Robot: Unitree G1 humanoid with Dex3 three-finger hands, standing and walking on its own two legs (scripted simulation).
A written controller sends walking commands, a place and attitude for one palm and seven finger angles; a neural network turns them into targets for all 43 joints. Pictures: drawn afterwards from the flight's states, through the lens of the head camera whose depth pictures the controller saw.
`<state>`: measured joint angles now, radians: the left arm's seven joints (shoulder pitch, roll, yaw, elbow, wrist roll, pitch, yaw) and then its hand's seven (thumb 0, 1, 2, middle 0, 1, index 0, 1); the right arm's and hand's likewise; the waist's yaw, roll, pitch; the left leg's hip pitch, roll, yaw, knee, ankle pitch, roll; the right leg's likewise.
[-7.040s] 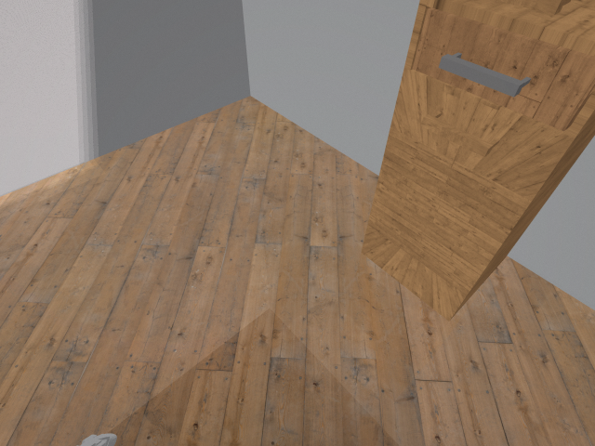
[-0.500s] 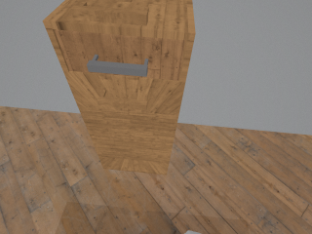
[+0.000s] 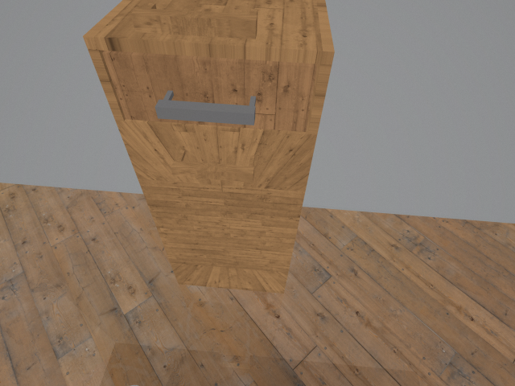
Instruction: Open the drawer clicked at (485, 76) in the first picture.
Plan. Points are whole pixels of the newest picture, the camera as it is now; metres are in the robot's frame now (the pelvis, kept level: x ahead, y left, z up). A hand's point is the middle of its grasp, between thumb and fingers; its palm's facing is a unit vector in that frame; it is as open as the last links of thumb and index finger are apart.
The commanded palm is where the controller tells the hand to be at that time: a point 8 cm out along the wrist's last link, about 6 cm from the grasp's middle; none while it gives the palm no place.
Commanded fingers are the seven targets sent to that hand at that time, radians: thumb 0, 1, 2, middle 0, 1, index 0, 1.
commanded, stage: come to a stop and stand still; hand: left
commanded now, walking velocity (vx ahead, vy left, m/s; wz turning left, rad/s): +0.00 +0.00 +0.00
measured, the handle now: (208, 105) +0.57 +0.13 +0.14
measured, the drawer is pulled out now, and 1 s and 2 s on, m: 0.00 0.00 0.00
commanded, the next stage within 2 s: look again from close up in 0.42 s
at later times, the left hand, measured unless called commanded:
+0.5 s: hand out of the picture -0.01 +0.21 -0.15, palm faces +0.00 -0.97 -0.22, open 7.4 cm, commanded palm none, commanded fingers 0.00 0.90 0.90 -0.20 -0.30 -0.20 -0.30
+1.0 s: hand out of the picture +0.01 +0.18 -0.15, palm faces +0.01 -0.98 -0.20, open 7.3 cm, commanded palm none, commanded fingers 0.00 0.90 0.90 -0.20 -0.30 -0.20 -0.30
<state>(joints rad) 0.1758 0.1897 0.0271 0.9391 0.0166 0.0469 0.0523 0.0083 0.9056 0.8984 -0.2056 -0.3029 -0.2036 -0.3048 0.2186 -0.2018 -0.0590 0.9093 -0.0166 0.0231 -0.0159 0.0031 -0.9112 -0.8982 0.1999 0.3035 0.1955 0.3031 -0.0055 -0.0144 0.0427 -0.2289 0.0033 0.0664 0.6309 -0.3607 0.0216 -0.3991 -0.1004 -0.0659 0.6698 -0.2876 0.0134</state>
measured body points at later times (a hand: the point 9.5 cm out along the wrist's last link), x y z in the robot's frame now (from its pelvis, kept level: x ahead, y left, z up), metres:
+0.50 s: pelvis -0.02 +0.03 +0.02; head -0.02 +0.01 +0.47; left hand -0.01 +0.26 -0.13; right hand -0.03 -0.20 -0.15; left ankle -0.02 +0.11 -0.72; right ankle +0.03 -0.10 -0.72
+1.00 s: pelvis +0.01 +0.01 +0.02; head +0.02 -0.01 +0.47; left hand +0.01 +0.23 -0.14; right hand +0.00 -0.20 -0.15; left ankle -0.02 +0.11 -0.72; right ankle +0.03 -0.10 -0.72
